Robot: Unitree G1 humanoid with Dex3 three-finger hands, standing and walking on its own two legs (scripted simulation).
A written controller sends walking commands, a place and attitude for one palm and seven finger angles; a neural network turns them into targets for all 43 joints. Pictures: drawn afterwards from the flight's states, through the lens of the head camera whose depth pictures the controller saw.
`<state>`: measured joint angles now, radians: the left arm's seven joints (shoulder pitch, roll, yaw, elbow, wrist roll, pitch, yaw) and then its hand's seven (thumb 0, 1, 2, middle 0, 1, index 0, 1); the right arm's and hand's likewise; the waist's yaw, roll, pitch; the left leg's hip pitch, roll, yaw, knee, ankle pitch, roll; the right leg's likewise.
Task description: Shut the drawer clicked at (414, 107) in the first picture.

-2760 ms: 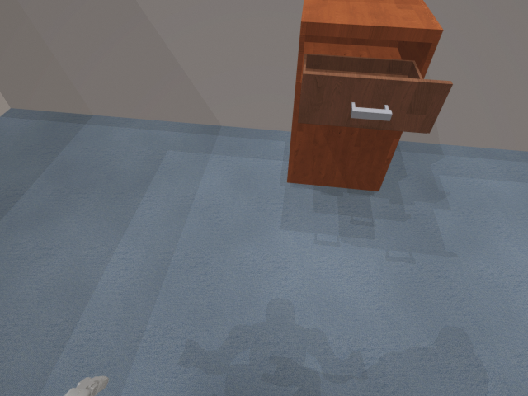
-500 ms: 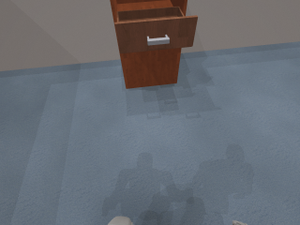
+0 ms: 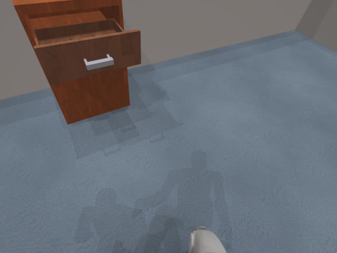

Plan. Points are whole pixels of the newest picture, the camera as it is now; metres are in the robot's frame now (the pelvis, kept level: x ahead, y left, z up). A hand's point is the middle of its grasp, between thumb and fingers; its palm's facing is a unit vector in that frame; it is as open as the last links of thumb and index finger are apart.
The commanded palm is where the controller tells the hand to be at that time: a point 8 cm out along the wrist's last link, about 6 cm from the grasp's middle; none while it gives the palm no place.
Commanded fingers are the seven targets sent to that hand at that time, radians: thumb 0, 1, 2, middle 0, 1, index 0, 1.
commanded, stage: walk to a spot facing it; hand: left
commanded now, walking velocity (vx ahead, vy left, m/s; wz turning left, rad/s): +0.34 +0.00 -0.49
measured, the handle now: (98, 60) +0.88 +0.36 -0.08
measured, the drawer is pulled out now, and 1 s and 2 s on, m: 0.30 0.30 0.30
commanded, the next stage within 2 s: turn to face it in 0.90 s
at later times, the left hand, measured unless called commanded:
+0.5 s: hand (133, 196) +0.30 +0.12 -0.17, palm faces -0.13 -0.97 -0.22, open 7.3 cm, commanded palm none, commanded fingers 0.00 0.90 0.90 -0.20 -0.30 -0.20 -0.30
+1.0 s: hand (149, 143) +0.51 +0.09 -0.17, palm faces -0.23 -0.96 -0.16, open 7.4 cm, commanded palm none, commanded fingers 0.00 0.90 0.90 -0.20 -0.30 -0.20 -0.30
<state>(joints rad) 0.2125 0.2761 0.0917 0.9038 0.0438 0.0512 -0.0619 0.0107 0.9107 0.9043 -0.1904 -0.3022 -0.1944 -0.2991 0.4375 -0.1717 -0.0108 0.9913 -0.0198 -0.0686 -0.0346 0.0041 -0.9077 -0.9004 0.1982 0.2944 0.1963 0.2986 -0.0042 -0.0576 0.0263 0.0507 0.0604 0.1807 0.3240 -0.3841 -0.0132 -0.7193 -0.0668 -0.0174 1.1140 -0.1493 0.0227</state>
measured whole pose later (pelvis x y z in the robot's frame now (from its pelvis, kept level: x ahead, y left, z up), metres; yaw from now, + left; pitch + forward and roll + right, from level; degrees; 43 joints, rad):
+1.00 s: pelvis +0.43 -0.08 +0.01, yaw -19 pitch -1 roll +1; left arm 0.28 0.17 0.09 1.02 0.04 0.02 -0.03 0.01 0.92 0.90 -0.19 -0.30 -0.20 -0.30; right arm 0.37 -0.15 -0.05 1.07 -0.02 -0.07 -0.03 -0.01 -0.94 -0.90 0.20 0.29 0.20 0.30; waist 0.02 -0.05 0.03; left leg -0.03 0.06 0.30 0.36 -0.29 0.00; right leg -0.63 -0.12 -0.06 1.02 -0.14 0.01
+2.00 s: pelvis +0.50 -0.17 +0.00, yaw +9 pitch +1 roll -1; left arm 0.21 0.24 0.09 0.93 0.01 0.05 0.02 0.01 0.91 0.90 -0.19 -0.30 -0.20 -0.30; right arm 0.22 -0.21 -0.07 0.93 -0.02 0.05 0.01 0.00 -0.91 -0.90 0.20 0.29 0.20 0.30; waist -0.03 0.03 0.04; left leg -0.37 -0.04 -0.05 0.49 -0.12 0.03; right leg -0.33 -0.04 -0.02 0.74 -0.42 0.07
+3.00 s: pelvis +0.46 -0.19 +0.00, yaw +33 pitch -2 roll +1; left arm 0.27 0.16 0.03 0.96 0.04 -0.01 0.01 0.01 0.91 0.90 -0.20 -0.30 -0.20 -0.30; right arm 0.31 -0.20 -0.06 1.03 -0.02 0.04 0.00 0.00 -0.91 -0.90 0.20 0.29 0.20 0.30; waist -0.01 0.05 0.00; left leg -0.35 -0.05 -0.01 0.73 -0.40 0.03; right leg -0.18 -0.02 -0.09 0.54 -0.33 -0.03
